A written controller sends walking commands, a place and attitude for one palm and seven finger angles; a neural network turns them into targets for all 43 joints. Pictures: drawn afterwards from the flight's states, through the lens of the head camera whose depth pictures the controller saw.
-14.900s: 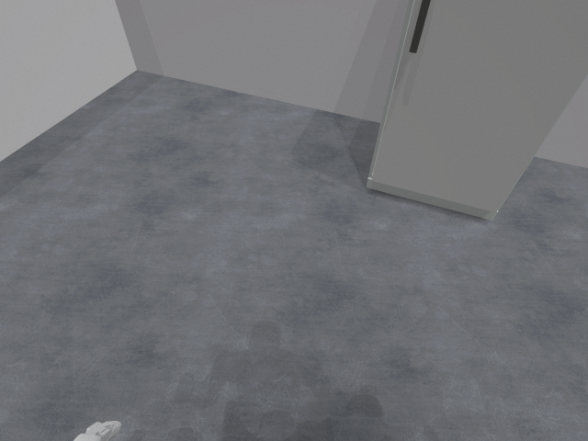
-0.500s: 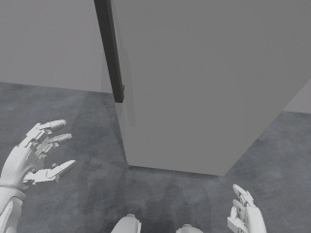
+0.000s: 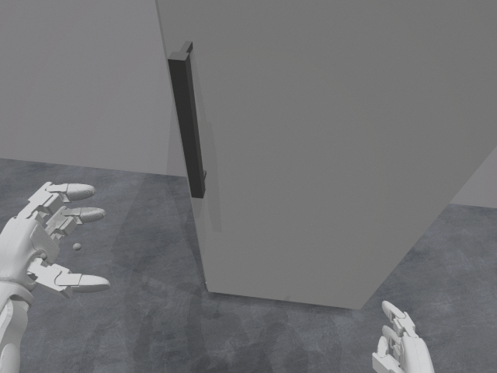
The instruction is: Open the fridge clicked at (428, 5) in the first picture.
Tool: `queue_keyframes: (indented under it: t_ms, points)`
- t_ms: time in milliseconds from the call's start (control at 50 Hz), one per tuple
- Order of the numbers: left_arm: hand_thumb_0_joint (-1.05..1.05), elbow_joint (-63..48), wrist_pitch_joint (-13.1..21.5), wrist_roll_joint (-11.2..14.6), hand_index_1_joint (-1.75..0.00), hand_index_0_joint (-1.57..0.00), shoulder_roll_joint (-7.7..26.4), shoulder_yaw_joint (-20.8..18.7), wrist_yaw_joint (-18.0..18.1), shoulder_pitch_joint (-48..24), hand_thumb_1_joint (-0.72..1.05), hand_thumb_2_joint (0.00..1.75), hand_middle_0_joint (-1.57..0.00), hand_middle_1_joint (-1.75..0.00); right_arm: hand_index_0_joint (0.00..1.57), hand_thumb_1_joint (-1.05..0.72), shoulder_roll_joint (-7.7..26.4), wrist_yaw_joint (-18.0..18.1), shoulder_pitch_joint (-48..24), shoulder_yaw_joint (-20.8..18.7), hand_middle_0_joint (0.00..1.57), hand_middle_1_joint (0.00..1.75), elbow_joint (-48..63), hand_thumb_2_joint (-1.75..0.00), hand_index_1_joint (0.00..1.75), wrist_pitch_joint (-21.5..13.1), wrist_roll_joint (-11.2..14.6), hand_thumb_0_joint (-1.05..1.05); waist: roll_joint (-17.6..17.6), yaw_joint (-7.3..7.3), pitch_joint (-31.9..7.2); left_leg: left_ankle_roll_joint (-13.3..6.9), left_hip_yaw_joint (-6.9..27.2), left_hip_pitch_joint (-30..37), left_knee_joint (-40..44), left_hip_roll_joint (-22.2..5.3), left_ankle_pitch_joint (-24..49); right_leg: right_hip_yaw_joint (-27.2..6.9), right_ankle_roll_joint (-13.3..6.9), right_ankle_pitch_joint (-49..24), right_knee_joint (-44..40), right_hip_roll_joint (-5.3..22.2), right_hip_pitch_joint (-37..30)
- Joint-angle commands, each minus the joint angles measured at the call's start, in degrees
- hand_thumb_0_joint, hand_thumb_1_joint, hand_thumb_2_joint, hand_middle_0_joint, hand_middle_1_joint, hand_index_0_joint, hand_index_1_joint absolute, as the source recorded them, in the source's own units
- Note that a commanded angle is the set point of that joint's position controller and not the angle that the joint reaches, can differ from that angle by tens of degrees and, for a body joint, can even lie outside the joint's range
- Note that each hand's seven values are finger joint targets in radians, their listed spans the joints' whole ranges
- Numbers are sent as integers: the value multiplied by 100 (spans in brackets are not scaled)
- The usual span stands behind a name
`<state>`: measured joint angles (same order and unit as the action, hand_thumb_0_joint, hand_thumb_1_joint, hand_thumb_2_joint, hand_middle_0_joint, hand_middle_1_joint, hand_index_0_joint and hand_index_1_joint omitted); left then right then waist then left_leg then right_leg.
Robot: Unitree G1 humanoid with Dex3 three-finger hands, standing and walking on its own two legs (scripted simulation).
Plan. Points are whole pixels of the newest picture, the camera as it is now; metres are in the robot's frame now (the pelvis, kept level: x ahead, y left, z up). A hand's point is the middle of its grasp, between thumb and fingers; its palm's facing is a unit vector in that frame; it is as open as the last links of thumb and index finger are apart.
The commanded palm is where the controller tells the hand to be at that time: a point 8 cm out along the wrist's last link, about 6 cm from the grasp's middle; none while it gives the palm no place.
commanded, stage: raise the hand to about handle height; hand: left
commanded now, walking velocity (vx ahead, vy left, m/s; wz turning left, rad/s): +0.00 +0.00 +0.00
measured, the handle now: (193, 130) +0.48 +0.15 +0.14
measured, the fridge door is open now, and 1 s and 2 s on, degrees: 0 0 0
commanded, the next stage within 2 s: move the hooked fingers beside the handle in 0.90 s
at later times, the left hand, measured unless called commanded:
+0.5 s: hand (71, 200) +0.28 +0.26 +0.18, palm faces +0.05 -1.00 -0.05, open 14.0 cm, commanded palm +0.24 +0.31 +0.17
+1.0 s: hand (65, 210) +0.26 +0.27 +0.17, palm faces +0.07 -1.00 -0.04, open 14.0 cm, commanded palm +0.23 +0.31 +0.17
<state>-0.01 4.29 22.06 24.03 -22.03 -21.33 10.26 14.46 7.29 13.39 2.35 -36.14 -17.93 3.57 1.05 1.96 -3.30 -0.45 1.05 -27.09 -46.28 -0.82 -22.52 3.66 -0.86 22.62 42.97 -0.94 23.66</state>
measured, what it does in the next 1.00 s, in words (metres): stands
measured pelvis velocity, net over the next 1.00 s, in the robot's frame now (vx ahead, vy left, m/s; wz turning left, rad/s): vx -0.01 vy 0.00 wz -0.01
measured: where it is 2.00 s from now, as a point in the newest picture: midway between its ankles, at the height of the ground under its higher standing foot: outside the picture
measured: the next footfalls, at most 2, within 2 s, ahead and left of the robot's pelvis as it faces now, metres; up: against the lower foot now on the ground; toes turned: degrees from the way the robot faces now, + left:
none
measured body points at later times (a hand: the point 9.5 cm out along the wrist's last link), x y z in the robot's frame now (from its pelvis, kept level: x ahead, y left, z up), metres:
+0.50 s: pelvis +0.00 -0.01 +0.02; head -0.02 -0.02 +0.47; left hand +0.27 +0.32 +0.18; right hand +0.18 -0.25 -0.05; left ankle +0.02 +0.11 -0.71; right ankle +0.00 -0.11 -0.71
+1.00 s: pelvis -0.01 +0.00 +0.02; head -0.03 -0.01 +0.47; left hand +0.26 +0.32 +0.17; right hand +0.17 -0.24 -0.04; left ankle +0.02 +0.11 -0.71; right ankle +0.00 -0.11 -0.71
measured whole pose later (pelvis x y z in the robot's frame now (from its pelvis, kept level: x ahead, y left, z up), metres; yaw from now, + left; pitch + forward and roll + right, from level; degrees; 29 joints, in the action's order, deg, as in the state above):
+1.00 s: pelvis -0.01 +0.00 +0.02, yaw -1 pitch -2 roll -1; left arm 7.9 -8.6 19.6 25.9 -23.2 -21.9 -3.4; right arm 14.5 8.2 11.7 3.3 -37.6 -13.6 5.0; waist 2.0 2.7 -1.2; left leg -0.5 0.0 -16.4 -34.7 -0.7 -16.3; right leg 2.6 -0.9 16.4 32.2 -1.0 13.7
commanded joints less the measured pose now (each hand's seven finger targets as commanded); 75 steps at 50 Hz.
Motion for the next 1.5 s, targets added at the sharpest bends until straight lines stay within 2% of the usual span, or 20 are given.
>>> queue_keyframes:
  t_ms: [0, 60, 180, 320, 380, 460, 520, 560, 680, 740, 860, 980, 1060, 1140, 1200, 1240, 1300, 1340, 1440, 1480]
  points:
    - [0, -764, -34, 155, -120, -30, 1197, -599, -99, -1188, -50, 30, -30, -120, 20, -90, 859, 100, -463, -269, 20, 30, 784, -90, 30, -287, 60, 0, 386, 60, -695, 42, 150, 769, 1019, 57, 1526, -128, -1, -1429, -820, -71, -423]
    - [0, -803, -234, 71, -120, -30, 1222, -472, -187, -1631, -50, 30, -30, -120, 20, -90, 852, 124, -514, -253, 20, 30, 807, -90, 30, -244, 76, 0, 357, 25, -718, 36, 169, 1000, 1152, 53, 1636, -90, 8, -1536, -931, -94, -494]
    - [0, -772, -280, 41, -120, -30, 1781, -901, -161, -2300, -50, 30, -30, -120, 20, -90, 867, 150, -620, -229, 20, 30, 733, -90, 30, -180, 45, 0, 203, 99, -926, -13, 124, 1250, 1262, 70, 1775, -205, -10, -1687, -1171, -46, -869]
    - [0, -503, -625, -2, -120, -30, 1725, -738, -207, -2828, -50, 30, -30, -120, 20, -90, 804, 133, -830, -178, 20, 30, 750, -90, 30, -73, 111, 0, 567, 103, -777, -10, 78, 1318, 1443, 72, 1640, -370, -30, -1630, -1421, 59, -1044]
    - [0, -428, -821, -50, -120, -30, 1834, -747, -200, -2995, -50, 30, -30, -120, 20, -90, 843, 135, -882, -189, 20, 30, 758, -90, 30, -27, 138, 0, 399, 100, -790, -25, 62, 1343, 1462, 51, 1621, -425, -21, -1581, -1503, 81, -1132]
    - [0, 112, -1096, 7, -120, -30, 1585, -701, -269, -2510, -50, 30, -30, -120, 20, -90, 858, 78, -874, -214, 20, 30, 790, -90, 30, 92, 174, 0, -112, 110, -573, -19, 68, 1088, 1465, 57, 1447, -537, 43, -1498, -1576, 153, -1069]
    - [0, -117, -1093, -7, -120, -30, 1731, -844, -221, -2680, -50, 30, -30, -120, 20, -90, 851, 48, -949, -238, 20, 30, 868, -90, 30, 142, 161, 0, -96, 135, -763, -10, 42, 1092, 1400, 56, 1465, -669, 71, -1561, -1549, 233, -1144]
    - [0, -456, -940, -41, -120, -30, 1789, -891, -127, -2869, -50, 30, -30, -120, 20, -90, 837, 54, -939, -252, 20, 30, 909, -90, 30, 131, 138, 0, 109, 145, -903, -31, 18, 1284, 1469, 71, 1567, -508, 24, -1526, -1505, 111, -1118]
    - [0, -710, -606, -134, -120, -30, 1804, -860, 77, -3062, -50, 30, -30, -120, 20, -90, 828, 110, -921, -243, 20, 30, 810, -90, 30, 71, 100, 0, 434, 86, -724, -34, -8, 1391, 1515, 47, 1387, -523, -26, -1187, -1592, 68, -1028]
    - [0, -545, -693, -167, -120, -30, 1683, -738, 42, -2990, -50, 30, -30, -120, 20, -90, 796, 133, -948, -207, 20, 30, 794, -90, 30, 67, 118, 0, 580, 96, -582, -22, 11, 1340, 1638, 58, 1226, -457, -35, -1014, -1637, 43, -995]
    - [0, -382, -968, -139, -120, -30, 1594, -627, -57, -2966, -50, 30, -30, -120, 20, -90, 813, 161, -973, -195, 20, 30, 810, -90, 30, 77, 147, 0, 415, 68, -512, -25, 69, 1360, 1743, 54, 1062, -346, -23, -820, -1705, 0, -917]
    - [0, -528, -828, -114, -120, -30, 1744, -784, -38, -2998, -50, 30, -30, -120, 20, -90, 839, 147, -921, -201, 20, 30, 791, -90, 30, 34, 113, 0, 327, 107, -746, -20, 92, 1563, 1788, 37, 1335, -232, -49, -1124, -1649, -65, -1041]
    - [0, -285, -825, -163, -120, -30, 1361, -372, -20, -3466, -50, 30, -30, -120, 20, -90, 801, 154, -891, -165, 20, 30, 695, -90, 30, 18, 126, 0, 412, -21, -487, 2, 135, 1536, 1876, 43, 1063, -191, -35, -913, -1698, -82, -790]
    - [0, -28, -901, -282, -120, -30, 1473, -352, 33, -3737, -50, 30, -30, -120, 20, -90, 830, 171, -880, -173, 20, 30, 632, -90, 30, 47, 125, 0, 355, -44, -534, -15, 129, 1469, 1866, 56, 986, -234, -41, -832, -1732, -41, -802]
    - [0, -76, -868, -350, -120, -30, 1602, -397, 86, -4006, -50, 30, -30, -120, 20, -90, 825, 161, -909, -178, 20, 30, 638, -90, 30, 65, 101, 0, 503, -10, -753, -10, 138, 1542, 1850, 51, 1119, -253, -67, -934, -1705, -17, -895]
    - [0, -94, -803, -346, -120, -30, 1486, -348, 104, -3958, -50, 30, -30, -120, 20, -90, 791, 151, -890, -165, 20, 30, 672, -90, 30, 84, 93, 0, 478, 3, -909, -1, 121, 1615, 1840, 56, 1313, -199, -68, -1145, -1654, -39, -1001]
    - [0, 57, -727, -316, -120, -30, 1689, -595, 132, -3791, -50, 30, -30, -120, 20, -90, 815, 123, -832, -190, 20, 30, 664, -90, 30, 113, 70, 0, 339, 63, -1063, -20, 84, 1572, 1778, 52, 1569, -231, -68, -1469, -1600, -33, -1145]
    - [0, 286, -738, -318, -120, -30, 1550, -505, 110, -3849, -50, 30, -30, -120, 20, -90, 805, 119, -794, -197, 20, 30, 649, -90, 30, 147, 79, 0, 173, 22, -971, -18, 57, 1511, 1780, 58, 1562, -207, -49, -1529, -1590, -51, -1106]
    - [0, 507, -877, -379, -120, -30, 1467, -355, 103, -4000, -50, 30, -30, -120, 20, -90, 821, 87, -750, -222, 20, 30, 672, -90, 30, 229, 110, 0, 458, -27, -852, -12, 8, 1443, 1713, 59, 1559, -294, -65, -1593, -1593, -15, -1002]
    - [0, 418, -845, -387, -120, -30, 1552, -409, 97, -3959, -50, 30, -30, -120, 20, -90, 857, 70, -699, -254, 20, 30, 684, -90, 30, 253, 97, 0, 384, -12, -982, -25, -22, 1491, 1622, 50, 1787, -327, -76, -1866, -1542, -12, -1106]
